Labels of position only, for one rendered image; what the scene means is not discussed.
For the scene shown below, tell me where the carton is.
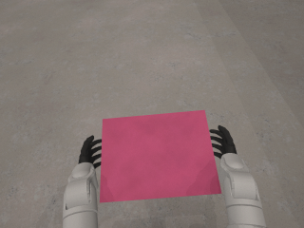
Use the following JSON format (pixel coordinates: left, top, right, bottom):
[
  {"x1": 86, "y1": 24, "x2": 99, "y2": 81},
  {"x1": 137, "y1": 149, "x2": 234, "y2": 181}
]
[{"x1": 100, "y1": 110, "x2": 221, "y2": 203}]

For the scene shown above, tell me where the robot left hand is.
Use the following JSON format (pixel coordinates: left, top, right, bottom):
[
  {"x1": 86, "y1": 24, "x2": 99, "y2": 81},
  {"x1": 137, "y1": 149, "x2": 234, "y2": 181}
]
[{"x1": 78, "y1": 135, "x2": 102, "y2": 169}]

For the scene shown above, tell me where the right robot forearm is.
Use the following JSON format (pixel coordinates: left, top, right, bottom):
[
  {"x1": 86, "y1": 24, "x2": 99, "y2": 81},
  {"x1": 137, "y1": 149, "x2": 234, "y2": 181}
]
[{"x1": 218, "y1": 153, "x2": 267, "y2": 228}]

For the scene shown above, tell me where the left robot forearm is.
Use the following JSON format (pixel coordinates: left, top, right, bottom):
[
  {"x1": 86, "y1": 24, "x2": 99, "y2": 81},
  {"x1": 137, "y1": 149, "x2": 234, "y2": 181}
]
[{"x1": 63, "y1": 162, "x2": 99, "y2": 228}]

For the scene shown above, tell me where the robot right hand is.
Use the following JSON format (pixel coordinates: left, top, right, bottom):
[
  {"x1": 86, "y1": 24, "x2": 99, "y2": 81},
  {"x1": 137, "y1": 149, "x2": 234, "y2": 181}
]
[{"x1": 209, "y1": 125, "x2": 237, "y2": 159}]

